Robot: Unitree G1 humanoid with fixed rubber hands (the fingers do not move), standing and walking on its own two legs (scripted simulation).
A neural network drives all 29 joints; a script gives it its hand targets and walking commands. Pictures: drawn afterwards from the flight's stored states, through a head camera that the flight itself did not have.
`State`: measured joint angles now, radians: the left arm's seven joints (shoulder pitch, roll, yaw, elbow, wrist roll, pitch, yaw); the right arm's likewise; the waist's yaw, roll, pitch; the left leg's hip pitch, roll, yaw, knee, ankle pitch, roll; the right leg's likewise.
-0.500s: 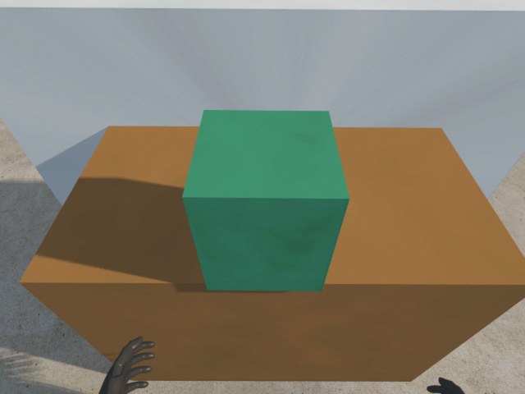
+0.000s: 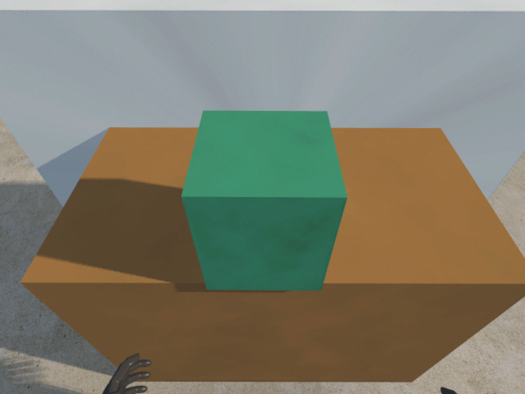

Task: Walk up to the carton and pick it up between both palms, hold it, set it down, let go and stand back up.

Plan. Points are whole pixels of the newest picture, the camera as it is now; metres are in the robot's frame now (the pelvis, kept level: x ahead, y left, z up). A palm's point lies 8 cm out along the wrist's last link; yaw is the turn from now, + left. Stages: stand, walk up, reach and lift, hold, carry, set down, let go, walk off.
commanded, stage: stand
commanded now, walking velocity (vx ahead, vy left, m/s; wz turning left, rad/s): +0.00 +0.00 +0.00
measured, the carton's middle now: (264, 204) +0.42 +0.03 +0.06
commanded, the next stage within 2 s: none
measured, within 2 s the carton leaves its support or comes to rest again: neither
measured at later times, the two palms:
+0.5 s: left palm out of the picture +0.11 +0.26 -0.09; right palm out of the picture +0.07 -0.28 -0.10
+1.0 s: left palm out of the picture +0.08 +0.26 -0.10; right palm out of the picture +0.05 -0.28 -0.11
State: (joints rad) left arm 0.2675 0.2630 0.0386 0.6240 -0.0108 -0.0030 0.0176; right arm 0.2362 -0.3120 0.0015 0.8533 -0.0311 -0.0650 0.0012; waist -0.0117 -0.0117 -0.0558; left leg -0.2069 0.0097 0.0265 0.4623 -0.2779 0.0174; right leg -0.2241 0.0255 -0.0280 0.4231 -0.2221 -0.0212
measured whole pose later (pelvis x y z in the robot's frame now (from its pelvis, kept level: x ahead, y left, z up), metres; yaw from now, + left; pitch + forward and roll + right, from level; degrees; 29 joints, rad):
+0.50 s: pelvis -0.01 +0.00 +0.00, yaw +0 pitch +1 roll -1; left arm 0.27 0.26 0.04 0.69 -0.01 -0.01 0.02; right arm 0.24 -0.31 0.00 0.91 -0.03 -0.06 0.00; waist -0.01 0.00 -0.06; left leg -0.21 0.01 0.03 0.46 -0.27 0.02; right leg -0.22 0.03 -0.03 0.42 -0.21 -0.02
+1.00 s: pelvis -0.03 +0.00 +0.00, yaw +0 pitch -1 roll -1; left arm 0.27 0.26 0.04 0.74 -0.01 -0.01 0.02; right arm 0.24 -0.31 0.00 0.95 -0.03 -0.06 0.00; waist -0.01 0.00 -0.06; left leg -0.21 0.01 0.03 0.46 -0.24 0.01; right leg -0.22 0.03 -0.03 0.42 -0.19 -0.02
